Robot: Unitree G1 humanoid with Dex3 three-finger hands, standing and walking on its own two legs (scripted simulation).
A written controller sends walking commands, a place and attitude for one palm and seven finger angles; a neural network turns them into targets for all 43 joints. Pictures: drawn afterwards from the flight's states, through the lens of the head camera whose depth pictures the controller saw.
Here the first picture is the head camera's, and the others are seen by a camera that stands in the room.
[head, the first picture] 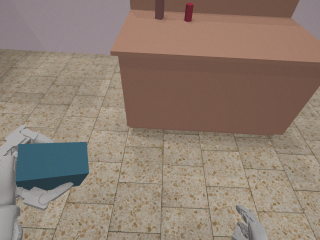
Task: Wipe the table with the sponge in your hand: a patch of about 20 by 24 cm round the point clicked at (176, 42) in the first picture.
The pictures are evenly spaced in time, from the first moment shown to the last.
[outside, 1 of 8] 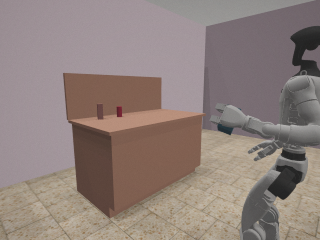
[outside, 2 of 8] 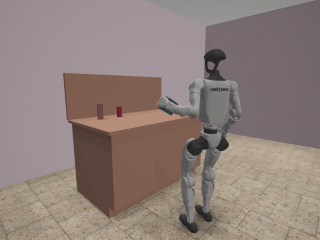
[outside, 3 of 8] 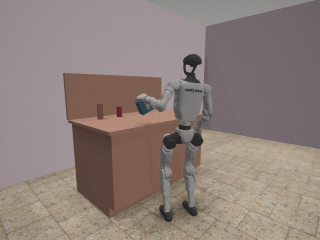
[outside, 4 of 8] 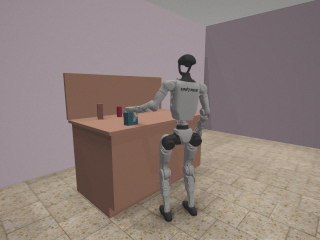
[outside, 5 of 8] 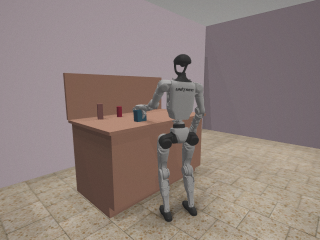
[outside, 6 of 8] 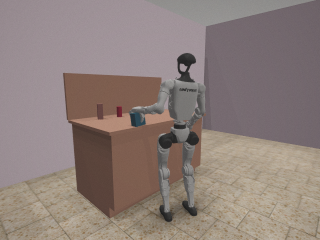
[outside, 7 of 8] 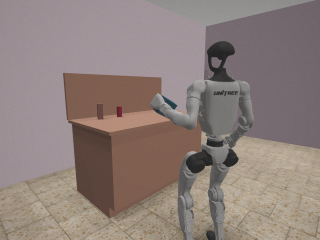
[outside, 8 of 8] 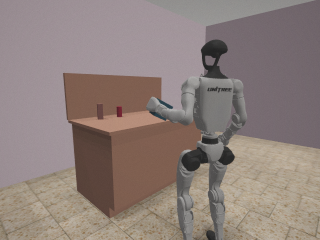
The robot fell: no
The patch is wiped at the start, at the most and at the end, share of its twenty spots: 0.00 1.00 1.00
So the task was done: yes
